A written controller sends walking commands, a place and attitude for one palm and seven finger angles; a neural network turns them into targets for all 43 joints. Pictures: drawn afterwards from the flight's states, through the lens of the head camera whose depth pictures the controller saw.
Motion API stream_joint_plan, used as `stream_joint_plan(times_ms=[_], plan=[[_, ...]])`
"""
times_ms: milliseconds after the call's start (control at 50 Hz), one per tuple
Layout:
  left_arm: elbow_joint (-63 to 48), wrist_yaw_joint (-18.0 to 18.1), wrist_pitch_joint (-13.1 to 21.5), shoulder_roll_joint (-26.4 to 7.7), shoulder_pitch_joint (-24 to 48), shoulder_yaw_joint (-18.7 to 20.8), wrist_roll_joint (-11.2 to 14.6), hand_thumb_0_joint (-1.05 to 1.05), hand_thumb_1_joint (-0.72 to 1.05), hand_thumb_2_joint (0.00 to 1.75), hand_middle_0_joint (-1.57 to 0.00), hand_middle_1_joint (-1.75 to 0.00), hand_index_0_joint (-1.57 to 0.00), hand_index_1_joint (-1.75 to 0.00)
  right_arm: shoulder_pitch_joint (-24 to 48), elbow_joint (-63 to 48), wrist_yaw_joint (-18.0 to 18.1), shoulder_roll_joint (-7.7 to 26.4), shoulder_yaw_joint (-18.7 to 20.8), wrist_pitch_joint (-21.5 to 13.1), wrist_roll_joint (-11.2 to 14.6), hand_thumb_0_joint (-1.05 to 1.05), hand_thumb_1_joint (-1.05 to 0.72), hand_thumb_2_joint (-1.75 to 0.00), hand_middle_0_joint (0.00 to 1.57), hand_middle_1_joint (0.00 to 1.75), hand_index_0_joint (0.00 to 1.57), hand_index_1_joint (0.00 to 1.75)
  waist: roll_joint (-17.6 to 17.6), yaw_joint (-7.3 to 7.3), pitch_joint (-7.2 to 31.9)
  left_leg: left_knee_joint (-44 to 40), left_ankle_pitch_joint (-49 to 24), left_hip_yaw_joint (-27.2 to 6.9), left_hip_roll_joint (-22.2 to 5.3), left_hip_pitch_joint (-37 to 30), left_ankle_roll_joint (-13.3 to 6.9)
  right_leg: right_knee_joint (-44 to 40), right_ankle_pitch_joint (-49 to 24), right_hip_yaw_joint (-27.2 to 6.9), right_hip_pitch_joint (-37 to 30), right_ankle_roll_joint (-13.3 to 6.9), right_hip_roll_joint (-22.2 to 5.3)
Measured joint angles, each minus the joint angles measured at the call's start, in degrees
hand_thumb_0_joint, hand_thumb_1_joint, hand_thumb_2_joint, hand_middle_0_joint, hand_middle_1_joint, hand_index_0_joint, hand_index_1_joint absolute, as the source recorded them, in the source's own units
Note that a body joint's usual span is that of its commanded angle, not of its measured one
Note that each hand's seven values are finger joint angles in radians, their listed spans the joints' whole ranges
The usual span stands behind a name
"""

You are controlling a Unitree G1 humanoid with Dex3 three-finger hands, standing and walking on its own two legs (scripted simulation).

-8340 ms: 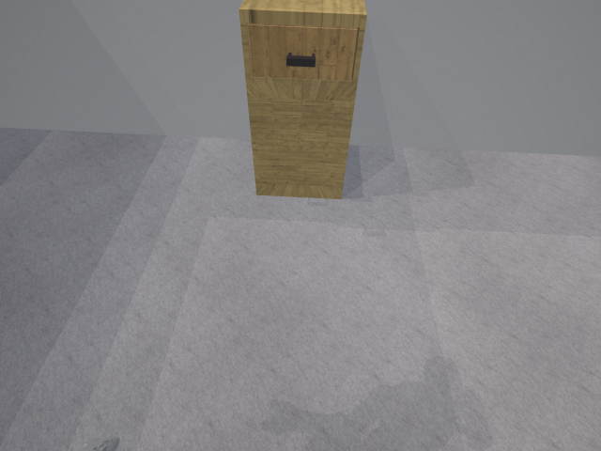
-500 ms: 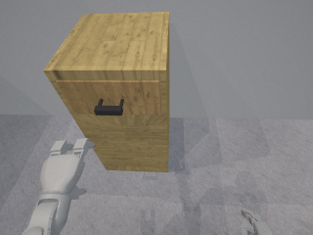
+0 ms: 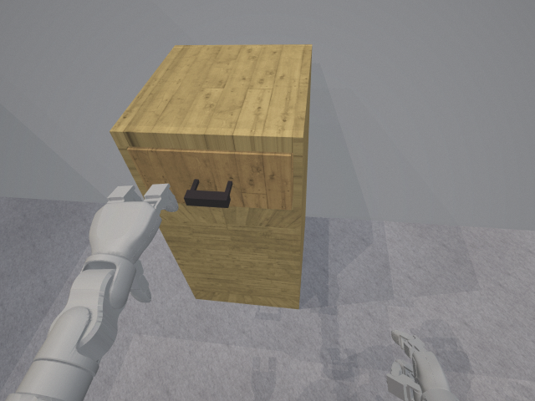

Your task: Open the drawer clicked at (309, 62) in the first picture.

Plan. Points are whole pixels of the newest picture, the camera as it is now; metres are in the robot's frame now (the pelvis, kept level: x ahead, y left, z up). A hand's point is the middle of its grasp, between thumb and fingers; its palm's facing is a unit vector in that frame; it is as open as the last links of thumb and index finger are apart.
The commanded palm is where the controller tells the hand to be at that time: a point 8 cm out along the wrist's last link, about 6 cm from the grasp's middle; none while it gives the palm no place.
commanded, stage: raise the hand with hooked fingers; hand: left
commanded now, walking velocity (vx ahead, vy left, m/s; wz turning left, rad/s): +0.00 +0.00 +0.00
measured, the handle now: (210, 191) +0.55 +0.23 -0.07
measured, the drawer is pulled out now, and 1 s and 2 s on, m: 0.01 0.01 0.01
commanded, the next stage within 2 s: move the hooked fingers above the handle in 0.40 s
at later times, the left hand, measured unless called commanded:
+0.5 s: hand (148, 242) +0.31 +0.24 +0.07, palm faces +0.06 -0.08 -1.00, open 13.9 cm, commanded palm +0.28 +0.24 +0.13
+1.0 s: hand (169, 221) +0.37 +0.24 +0.04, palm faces -0.03 -0.04 -1.00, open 13.9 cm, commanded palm +0.36 +0.24 +0.10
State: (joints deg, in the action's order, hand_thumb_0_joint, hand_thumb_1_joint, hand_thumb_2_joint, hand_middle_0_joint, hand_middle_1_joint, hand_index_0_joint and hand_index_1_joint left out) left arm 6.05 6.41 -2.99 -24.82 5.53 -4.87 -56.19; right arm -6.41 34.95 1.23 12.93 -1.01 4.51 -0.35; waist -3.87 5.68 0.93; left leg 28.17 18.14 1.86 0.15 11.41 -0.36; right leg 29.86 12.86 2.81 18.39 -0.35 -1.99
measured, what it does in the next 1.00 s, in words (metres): stands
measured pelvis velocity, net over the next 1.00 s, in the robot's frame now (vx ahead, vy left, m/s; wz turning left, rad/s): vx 0.00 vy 0.00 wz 0.00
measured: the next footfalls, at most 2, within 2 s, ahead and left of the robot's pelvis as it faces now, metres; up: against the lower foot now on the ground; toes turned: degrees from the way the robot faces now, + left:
none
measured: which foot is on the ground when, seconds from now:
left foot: down 0.00-1.00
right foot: down 0.00-1.00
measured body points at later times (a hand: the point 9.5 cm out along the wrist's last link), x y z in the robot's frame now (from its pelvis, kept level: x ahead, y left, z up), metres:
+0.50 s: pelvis +0.00 +0.00 +0.00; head +0.02 -0.03 +0.45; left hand +0.30 +0.24 +0.13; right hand +0.18 -0.23 -0.11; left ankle -0.04 +0.12 -0.74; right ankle +0.03 -0.12 -0.74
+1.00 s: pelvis +0.00 +0.00 -0.01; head +0.05 -0.02 +0.44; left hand +0.37 +0.24 +0.10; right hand +0.15 -0.25 -0.13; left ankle -0.04 +0.12 -0.74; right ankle +0.03 -0.12 -0.74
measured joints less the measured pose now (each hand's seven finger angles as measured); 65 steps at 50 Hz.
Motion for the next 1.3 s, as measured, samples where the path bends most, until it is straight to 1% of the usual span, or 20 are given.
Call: stream_joint_plan(times_ms=[80, 160, 240, 320, 400, 540, 640, 760, 840, 1000, 1120, 1240, 1300], plan=[[0.87, -1.53, 1.18, -0.74, 1.66, 0.71, 0.72, -0.01, -0.49, 0.3, -0.32, -1.19, -0.32, -1.19, -1.02, 0.55, -0.03, 0.47, 0.27, 0.22, 0.16, 0.01, -0.9, -0.9, 0.2, 0.3, 0.2, 0.3, -0.15, -0.36, -0.14, -1.0, -0.56, 0.07, 0.04, -0.35, -0.04, -1.0, -0.57, -0.06, -0.32, 0.04, 0.01], [0.51, -2.24, 2.23, -0.73, 0.76, 1.65, 1.43, -0.01, -0.49, 0.3, -0.32, -1.2, -0.32, -1.2, -2.25, 0.58, -0.38, 1.24, 0.89, 0.52, 0.29, 0.01, -0.9, -0.9, 0.2, 0.3, 0.2, 0.3, -0.24, -0.84, -0.14, -1.74, -0.93, 0.49, 0.06, -0.33, -0.12, -1.6, -1.03, -0.47, -0.08, 0.13, 0.07], [-0.08, -1.48, 3.66, -0.49, -0.7, 1.79, 1.32, -0.01, -0.49, 0.3, -0.32, -1.2, -0.32, -1.2, -3.26, 0.78, -0.46, 1.99, 1.65, 0.52, 0.27, 0.01, -0.9, -0.9, 0.2, 0.3, 0.2, 0.3, -0.08, -1.01, -0.43, -1.94, -1.09, 0.77, 0.12, 0.04, -0.2, -1.67, -1.22, -0.77, 0.44, 0.19, 0.06], [-0.28, 0.46, 4.64, -0.48, -1.48, 1.71, 0.82, -0.01, -0.49, 0.3, -0.32, -1.2, -0.32, -1.2, -3.81, 1.32, -0.34, 2.3, 2.27, 0.33, 0.35, 0.01, -0.9, -0.9, 0.2, 0.3, 0.2, 0.3, 0.19, -1.01, -0.55, -1.86, -1.13, 0.78, 0.16, 0.42, -0.21, -1.56, -1.24, -0.8, 0.83, 0.19, 0.02], [0.59, 1.88, 3.83, -0.34, -1.04, 1.64, 0.69, -0.01, -0.49, 0.3, -0.32, -1.2, -0.32, -1.2, -3.62, 1.78, -0.22, 2.22, 2.47, 0.21, 0.63, 0.01, -0.91, -0.9, 0.2, 0.3, 0.2, 0.3, 0.32, -0.96, -0.54, -1.88, -1.19, 0.71, 0.21, 0.58, -0.2, -1.52, -1.23, -0.74, 0.99, 0.17, -0.03], [0.97, 1.4, 2.28, -0.24, -0.32, 1.2, 0.8, -0.01, -0.49, 0.3, -0.32, -1.2, -0.32, -1.2, -2.4, 1.56, -0.09, 1.66, 2.0, 0.09, 0.66, 0.01, -0.91, -0.9, 0.2, 0.3, 0.2, 0.3, 0.07, -0.97, -0.14, -2.16, -1.25, 0.59, 0.23, 0.24, -0.18, -1.67, -1.18, -0.63, 0.66, 0.16, -0.06], [4.85, 0.61, 2.33, 0.01, 2.89, 0.02, 0.32, -0.01, -0.49, 0.3, -0.32, -1.2, -0.32, -1.2, -1.47, 1.26, 0.26, 1.3, 1.41, -0.06, 0.8, 0.01, -0.9, -0.9, 0.2, 0.3, 0.2, 0.3, 0.25, -0.73, 0.02, -1.57, -1.12, 0.23, 0.28, 0.99, -0.13, -1.15, -0.94, -0.3, 1.24, 0.1, -0.17], [11.76, 0.71, 4.17, 0.15, 8.77, -1.01, -0.76, -0.01, -0.49, 0.3, -0.32, -1.2, -0.32, -1.2, -1.53, 1.07, 0.77, 0.89, 1.36, -0.53, 0.68, 0.01, -0.9, -0.9, 0.2, 0.3, 0.2, 0.3, 0.93, -1.04, 0.3, 0.06, -0.62, -0.25, 0.28, 3.36, -0.01, 0.13, -0.46, 0.15, 3.28, -0.04, -0.28], [14.67, 1.55, 5.6, -0.01, 11.12, -0.09, -1.24, -0.01, -0.49, 0.3, -0.32, -1.2, -0.32, -1.2, -2.54, 1.12, 0.8, 0.82, 1.78, -0.38, 0.59, 0.01, -0.9, -0.9, 0.2, 0.3, 0.2, 0.3, 1.19, -1.76, 0.9, 1.01, -0.13, -0.12, 0.15, 4.89, 0.03, 0.92, -0.14, 0.02, 4.82, -0.1, -0.16], [21.9, 2.93, 5.75, -0.27, 15.94, 0.65, -2.2, -0.01, -0.49, 0.3, -0.32, -1.2, -0.32, -1.2, -5.59, 1.94, 0.75, 1.73, 2.91, 0.44, 0.76, 0.01, -0.9, -0.9, 0.2, 0.3, 0.2, 0.3, 1.41, -3.35, 1.67, 3.15, 0.88, 0.14, 0.07, 8.29, -0.06, 2.8, 0.6, -0.28, 8.23, -0.07, -0.12], [25.63, 4.81, 7.37, -0.19, 18.18, 1.67, -2.57, -0.01, -0.49, 0.3, -0.32, -1.2, -0.32, -1.2, -7.81, 2.82, 0.72, 2.26, 3.97, 0.89, 0.73, 0.01, -0.9, -0.9, 0.2, 0.3, 0.2, 0.3, 1.3, -4.57, 2.38, 4.71, 1.72, 0.43, -0.03, 10.5, -0.18, 4.13, 1.17, -0.6, 10.48, 0.03, -0.03], [31.95, 6.51, 7.51, -0.8, 22.12, 2.42, -3.77, -0.01, -0.49, 0.3, -0.32, -1.2, -0.32, -1.2, -9.09, 3.34, 0.61, 2.28, 4.45, 1.04, 0.84, 0.01, -0.91, -0.9, 0.2, 0.3, 0.2, 0.3, 1.51, -5.68, 2.8, 6.01, 2.18, 0.61, -0.15, 12.8, -0.21, 5.14, 1.38, -0.79, 12.74, 0.01, 0.08], [34.68, 6.93, 8.25, -0.99, 24.15, 2.87, -4.14, -0.01, -0.49, 0.3, -0.32, -1.2, -0.32, -1.2, -9.59, 3.58, 0.56, 2.2, 4.62, 1.06, 0.71, 0.01, -0.91, -0.9, 0.2, 0.3, 0.2, 0.3, 1.59, -6.11, 3.14, 6.61, 2.36, 0.62, -0.17, 13.94, -0.25, 5.54, 1.43, -0.82, 13.81, 0.03, 0.09]])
